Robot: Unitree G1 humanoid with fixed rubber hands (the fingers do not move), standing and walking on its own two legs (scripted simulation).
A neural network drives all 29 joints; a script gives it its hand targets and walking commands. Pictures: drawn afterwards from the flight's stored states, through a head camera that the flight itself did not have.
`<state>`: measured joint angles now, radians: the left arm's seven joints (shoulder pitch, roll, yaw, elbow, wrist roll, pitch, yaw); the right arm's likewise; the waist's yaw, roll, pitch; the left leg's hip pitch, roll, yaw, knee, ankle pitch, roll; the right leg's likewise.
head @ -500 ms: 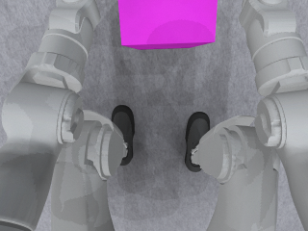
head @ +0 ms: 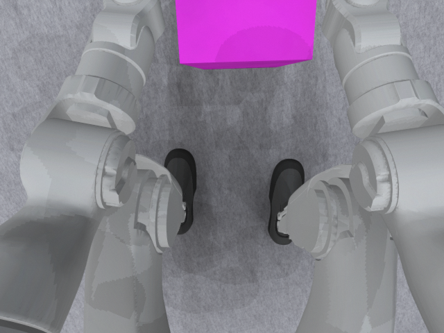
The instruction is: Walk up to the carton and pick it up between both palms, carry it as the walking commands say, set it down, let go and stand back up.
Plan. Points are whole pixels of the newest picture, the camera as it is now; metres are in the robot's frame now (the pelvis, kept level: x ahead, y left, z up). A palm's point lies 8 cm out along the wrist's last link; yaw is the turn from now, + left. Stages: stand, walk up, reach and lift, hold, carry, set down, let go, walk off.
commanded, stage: reach and lift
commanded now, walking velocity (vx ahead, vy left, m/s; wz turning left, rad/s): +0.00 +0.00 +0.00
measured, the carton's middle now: (241, 0) +0.53 +0.00 -0.25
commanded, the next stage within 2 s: none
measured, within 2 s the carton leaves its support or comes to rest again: leaves its support in 0.46 s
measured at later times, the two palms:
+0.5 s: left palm out of the picture +0.57 +0.12 -0.17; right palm out of the picture +0.56 -0.13 -0.18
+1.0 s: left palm out of the picture +0.55 +0.12 -0.14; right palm out of the picture +0.55 -0.12 -0.15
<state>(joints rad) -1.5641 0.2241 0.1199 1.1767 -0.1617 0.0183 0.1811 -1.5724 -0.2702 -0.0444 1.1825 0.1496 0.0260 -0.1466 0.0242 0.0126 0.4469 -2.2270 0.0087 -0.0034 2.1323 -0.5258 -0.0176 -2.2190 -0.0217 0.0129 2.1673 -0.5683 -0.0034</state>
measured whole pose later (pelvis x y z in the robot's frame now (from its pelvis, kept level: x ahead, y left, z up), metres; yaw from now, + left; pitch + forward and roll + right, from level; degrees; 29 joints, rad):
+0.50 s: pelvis +0.01 +0.01 -0.02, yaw -2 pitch +36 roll +1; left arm -1.50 0.15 0.39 1.04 0.08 0.20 0.09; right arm -1.52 -0.20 -0.27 1.07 -0.12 0.20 -0.06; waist 0.03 0.02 0.35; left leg -2.28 -0.04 -0.03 2.23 -0.59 -0.05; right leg -2.28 0.03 0.04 2.24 -0.60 0.03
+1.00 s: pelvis +0.02 +0.02 -0.01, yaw -4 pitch +38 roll +1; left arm -1.35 0.04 0.43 0.83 0.10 0.22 0.19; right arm -1.40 -0.15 -0.22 0.97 -0.07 0.22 -0.16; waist 0.05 0.02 0.26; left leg -2.25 -0.10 -0.06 2.18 -0.60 -0.09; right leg -2.27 0.08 0.07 2.18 -0.58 0.07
